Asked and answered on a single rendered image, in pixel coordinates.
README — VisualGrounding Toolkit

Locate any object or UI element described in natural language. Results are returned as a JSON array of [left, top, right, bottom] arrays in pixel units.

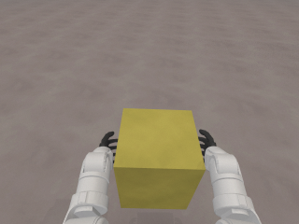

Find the robot left forearm
[[63, 147, 113, 224]]

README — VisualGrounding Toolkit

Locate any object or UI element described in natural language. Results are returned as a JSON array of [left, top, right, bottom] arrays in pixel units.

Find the robot left hand
[[99, 132, 119, 163]]

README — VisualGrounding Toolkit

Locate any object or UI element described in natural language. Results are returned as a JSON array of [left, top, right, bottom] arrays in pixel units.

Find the robot right hand
[[198, 129, 217, 162]]

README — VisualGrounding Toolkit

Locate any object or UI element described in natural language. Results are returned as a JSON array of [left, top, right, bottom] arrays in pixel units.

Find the carton
[[113, 108, 206, 210]]

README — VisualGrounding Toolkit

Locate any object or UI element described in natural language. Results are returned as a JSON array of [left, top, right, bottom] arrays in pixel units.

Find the robot right forearm
[[205, 146, 262, 224]]

